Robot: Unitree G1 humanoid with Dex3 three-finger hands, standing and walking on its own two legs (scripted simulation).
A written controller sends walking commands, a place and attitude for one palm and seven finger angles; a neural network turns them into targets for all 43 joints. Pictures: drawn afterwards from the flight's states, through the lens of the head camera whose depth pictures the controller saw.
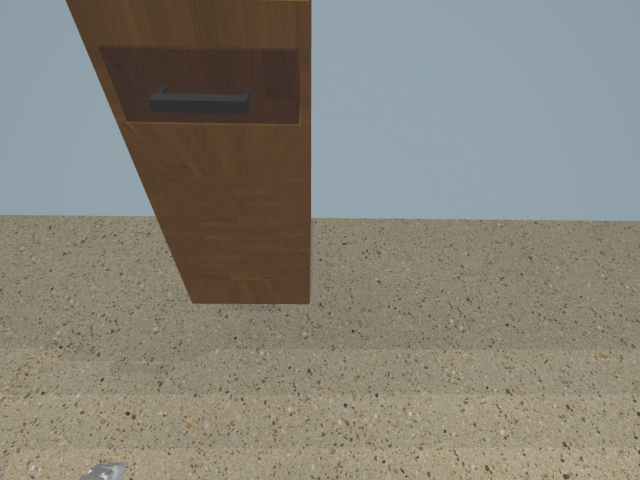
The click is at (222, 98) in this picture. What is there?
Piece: drawer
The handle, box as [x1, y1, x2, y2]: [148, 86, 249, 113]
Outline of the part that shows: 148,99 151,109 154,112 247,113 249,107 249,87 245,87 244,93 242,95 166,94 166,87 161,86 156,93 152,93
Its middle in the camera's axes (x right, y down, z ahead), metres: -0.25 -0.29 +0.80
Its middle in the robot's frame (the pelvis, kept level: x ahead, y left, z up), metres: +0.79 +0.29 +0.07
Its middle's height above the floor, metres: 0.85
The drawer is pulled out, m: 0.00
